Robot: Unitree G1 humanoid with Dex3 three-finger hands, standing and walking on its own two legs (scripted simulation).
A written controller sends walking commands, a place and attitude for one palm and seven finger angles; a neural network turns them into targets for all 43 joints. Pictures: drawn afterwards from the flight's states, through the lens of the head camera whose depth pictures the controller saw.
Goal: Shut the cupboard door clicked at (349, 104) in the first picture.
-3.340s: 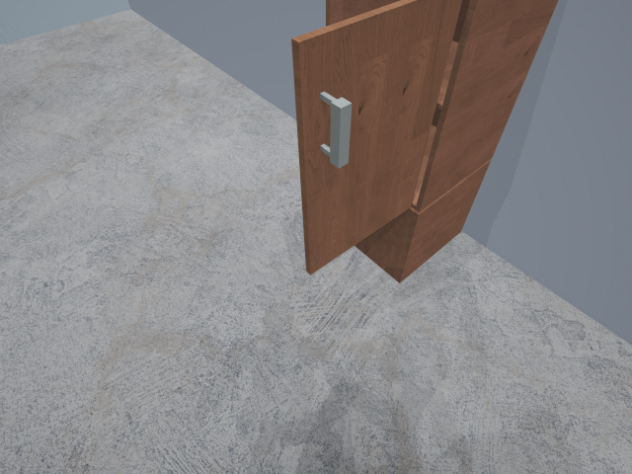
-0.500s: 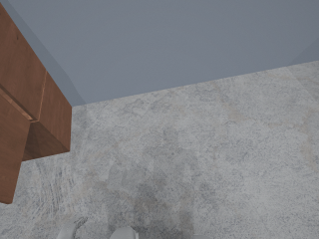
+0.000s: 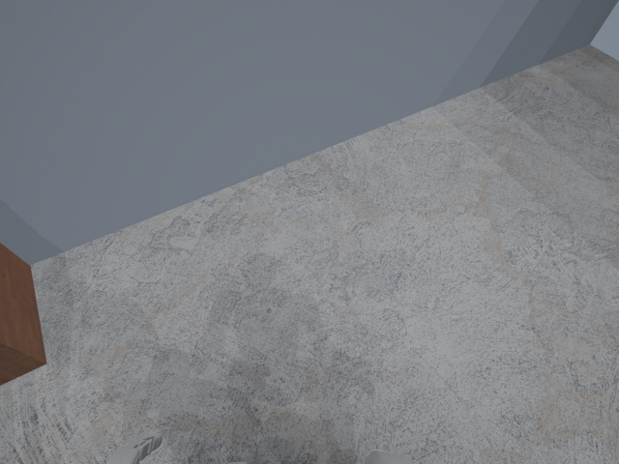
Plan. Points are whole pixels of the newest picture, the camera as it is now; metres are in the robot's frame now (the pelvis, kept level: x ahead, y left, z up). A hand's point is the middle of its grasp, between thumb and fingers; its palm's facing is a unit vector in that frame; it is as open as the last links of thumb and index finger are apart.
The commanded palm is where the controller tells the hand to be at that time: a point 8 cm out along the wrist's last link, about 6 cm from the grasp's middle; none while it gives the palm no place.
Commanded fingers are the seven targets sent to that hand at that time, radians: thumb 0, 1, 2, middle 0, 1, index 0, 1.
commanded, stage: walk around to get in front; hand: left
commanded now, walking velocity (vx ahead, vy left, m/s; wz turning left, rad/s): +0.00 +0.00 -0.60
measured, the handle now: out of the picture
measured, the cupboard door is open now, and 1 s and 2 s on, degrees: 88 88 88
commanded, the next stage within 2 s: walk to a spot facing it in 1.94 s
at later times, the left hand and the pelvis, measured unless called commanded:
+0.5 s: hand (214, 424) +0.18 +0.16 -0.17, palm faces -0.24 -0.95 -0.19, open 7.4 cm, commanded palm none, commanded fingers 0.00 0.90 0.90 -0.20 -0.30 -0.20 -0.30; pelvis +0.03 -0.01 +0.00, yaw -17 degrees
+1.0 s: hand (272, 387) +0.24 +0.08 -0.18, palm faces -0.53 -0.83 -0.17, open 7.4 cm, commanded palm none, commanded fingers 0.00 0.90 0.90 -0.20 -0.30 -0.20 -0.30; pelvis +0.08 -0.05 -0.01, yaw -35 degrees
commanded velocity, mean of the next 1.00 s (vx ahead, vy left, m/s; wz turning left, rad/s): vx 0.09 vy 0.00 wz -0.60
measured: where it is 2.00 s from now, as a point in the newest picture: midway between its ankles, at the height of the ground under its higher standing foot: (435, 407)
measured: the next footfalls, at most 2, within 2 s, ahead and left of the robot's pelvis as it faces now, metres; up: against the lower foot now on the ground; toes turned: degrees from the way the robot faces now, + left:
right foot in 0.04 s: +0.04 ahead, -0.12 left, +0.00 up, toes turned -6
left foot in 0.38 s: +0.10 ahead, +0.10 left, +0.00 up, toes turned -10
